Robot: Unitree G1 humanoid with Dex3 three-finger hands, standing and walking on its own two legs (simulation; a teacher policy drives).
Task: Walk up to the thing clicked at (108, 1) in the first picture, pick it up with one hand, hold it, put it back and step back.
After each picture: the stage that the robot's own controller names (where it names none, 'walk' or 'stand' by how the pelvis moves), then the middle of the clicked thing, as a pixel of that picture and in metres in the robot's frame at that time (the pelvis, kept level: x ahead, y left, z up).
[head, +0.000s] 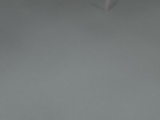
stand; (107, 3) +2.27 -0.40 -0.66
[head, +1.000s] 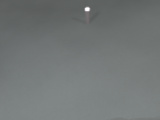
walk; (87, 16) +2.16 +0.05 -0.63
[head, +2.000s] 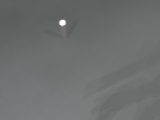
walk; (63, 30) +1.53 +0.29 -0.65
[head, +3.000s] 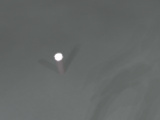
walk; (60, 64) +1.03 +0.28 -0.65
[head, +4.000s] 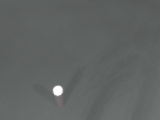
walk; (59, 97) +0.64 +0.22 -0.64
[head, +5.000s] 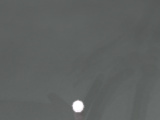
stand; (78, 112) +0.48 +0.06 -0.60
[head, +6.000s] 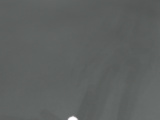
stand; out of the picture +0.42 +0.08 -0.65
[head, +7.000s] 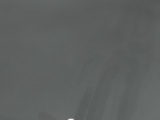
stand; out of the picture +0.42 +0.08 -0.66
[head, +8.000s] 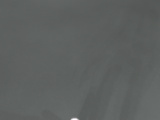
stand; out of the picture +0.41 +0.06 -0.66
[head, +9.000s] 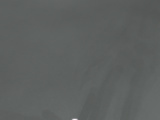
stand; out of the picture +0.41 +0.06 -0.66
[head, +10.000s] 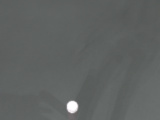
go down; (72, 111) +0.43 +0.05 -0.63
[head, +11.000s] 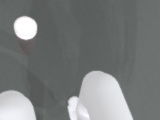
go down; (26, 40) +0.52 +0.09 -0.24
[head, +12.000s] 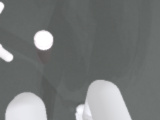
close in; (43, 50) +0.52 +0.07 -0.29
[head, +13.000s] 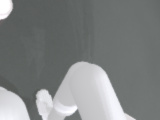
close in; out of the picture +0.52 +0.13 -0.22
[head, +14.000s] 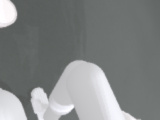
close; out of the picture +0.51 +0.13 -0.21
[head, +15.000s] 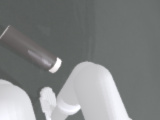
lift; (32, 50) +0.44 -0.01 -0.31
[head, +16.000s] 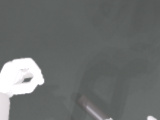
lift; (94, 111) +0.38 -0.10 -0.57
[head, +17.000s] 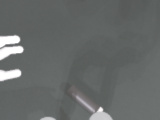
go down; (84, 100) +0.38 -0.11 -0.56
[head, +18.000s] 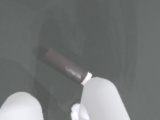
go down; (67, 66) +0.45 -0.07 -0.35
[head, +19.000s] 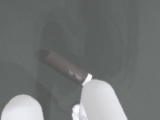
go down; (68, 68) +0.45 -0.08 -0.37
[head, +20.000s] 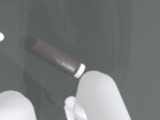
go down; (59, 58) +0.45 -0.06 -0.33
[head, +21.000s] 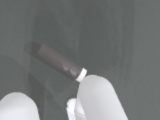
go down; (61, 63) +0.44 -0.07 -0.36
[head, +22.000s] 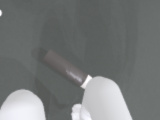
close in; (67, 69) +0.44 -0.06 -0.33
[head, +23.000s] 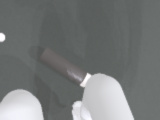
go down; (65, 67) +0.43 -0.06 -0.32
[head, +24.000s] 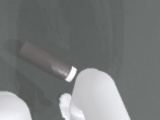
go down; (48, 62) +0.42 -0.03 -0.32
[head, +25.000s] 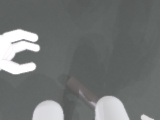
hold; (85, 94) +0.39 -0.07 -0.45
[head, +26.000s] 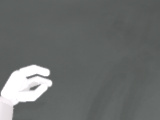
hold; out of the picture +0.30 -0.07 -0.70
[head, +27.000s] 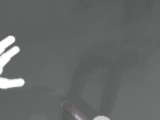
go down; (78, 115) +0.32 -0.05 -0.58
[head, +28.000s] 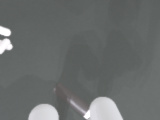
hold; (73, 100) +0.35 -0.03 -0.48
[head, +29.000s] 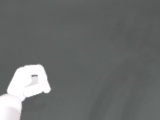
crouch; out of the picture +0.25 -0.03 -0.70
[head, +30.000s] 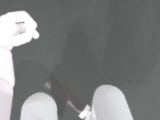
crouch; (66, 97) +0.32 +0.00 -0.39
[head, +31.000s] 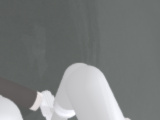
lower; (7, 90) +0.31 +0.07 -0.30
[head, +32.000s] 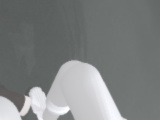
hold; out of the picture +0.29 +0.09 -0.31
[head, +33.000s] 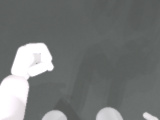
hold; out of the picture +0.23 +0.06 -0.52
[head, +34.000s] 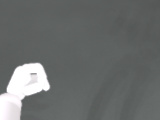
hold; out of the picture +0.16 +0.07 -0.70
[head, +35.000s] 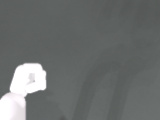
lower; out of the picture +0.20 +0.06 -0.63
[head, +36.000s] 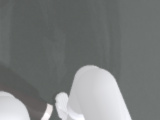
lower; (18, 101) +0.27 +0.09 -0.29
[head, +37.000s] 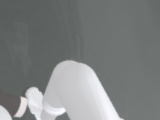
lower; out of the picture +0.29 +0.09 -0.31
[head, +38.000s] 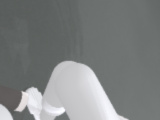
lower; out of the picture +0.30 +0.08 -0.31
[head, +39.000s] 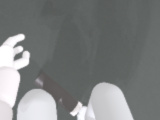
stand; (58, 93) +0.32 +0.03 -0.38
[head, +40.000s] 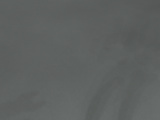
hold; out of the picture +0.25 -0.02 -0.68
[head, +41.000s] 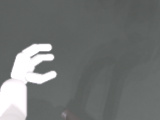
lower; out of the picture +0.30 -0.02 -0.64
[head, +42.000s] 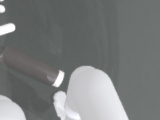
lower; (33, 67) +0.40 +0.00 -0.30
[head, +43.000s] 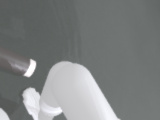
lower; (0, 56) +0.42 +0.02 -0.32
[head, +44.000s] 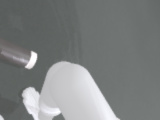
lower; (1, 48) +0.45 +0.00 -0.32
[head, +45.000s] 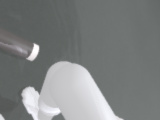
lower; (4, 39) +0.48 -0.01 -0.32
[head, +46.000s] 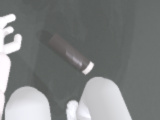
stand; (71, 53) +0.49 -0.08 -0.35
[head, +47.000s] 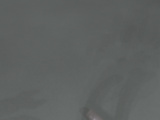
hold; out of the picture +0.42 -0.18 -0.67
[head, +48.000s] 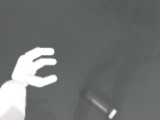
crouch; (99, 103) +0.47 -0.19 -0.67
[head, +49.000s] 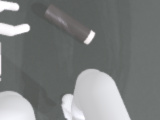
lower; (70, 24) +0.59 -0.16 -0.32
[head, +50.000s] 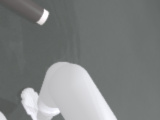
lower; (18, 2) +0.65 -0.10 -0.32
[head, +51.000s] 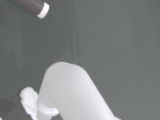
lower; out of the picture +0.67 -0.11 -0.32
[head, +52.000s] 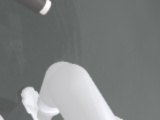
lower; out of the picture +0.69 -0.13 -0.32
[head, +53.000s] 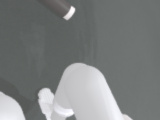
stand; out of the picture +0.70 -0.15 -0.31
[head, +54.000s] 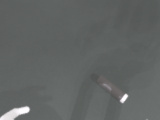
stand; (111, 88) +0.58 -0.30 -0.62
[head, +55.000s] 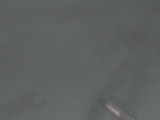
hold; (119, 113) +0.54 -0.32 -0.68
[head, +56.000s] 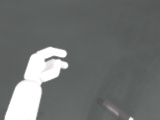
lower; (117, 112) +0.56 -0.30 -0.71
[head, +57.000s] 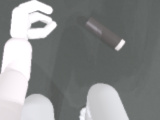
lower; (104, 33) +0.65 -0.29 -0.40
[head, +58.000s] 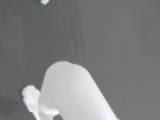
stand; out of the picture +0.72 -0.14 -0.31
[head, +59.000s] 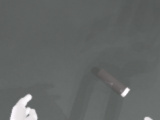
stand; (112, 82) +0.59 -0.29 -0.59
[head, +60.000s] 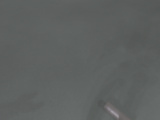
stand; (118, 115) +0.53 -0.32 -0.68
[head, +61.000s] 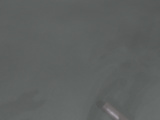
stand; (117, 116) +0.53 -0.30 -0.68
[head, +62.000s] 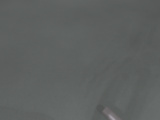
stand; out of the picture +0.53 -0.28 -0.73
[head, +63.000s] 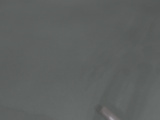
stand; (114, 119) +0.52 -0.25 -0.75
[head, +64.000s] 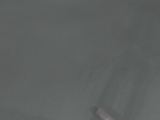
walk; out of the picture +0.50 -0.21 -0.75
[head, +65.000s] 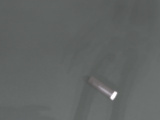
walk; (102, 87) +0.65 -0.18 -0.72
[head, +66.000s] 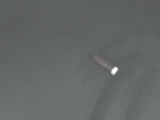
walk; (104, 64) +0.92 -0.17 -0.72
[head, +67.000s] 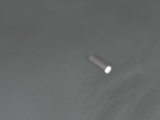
stand; (99, 63) +1.09 -0.18 -0.72
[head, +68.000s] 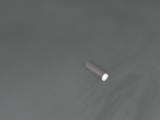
stand; (96, 71) +1.04 -0.17 -0.75
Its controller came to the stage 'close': yes
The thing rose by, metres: 0.00
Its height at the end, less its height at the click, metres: -0.09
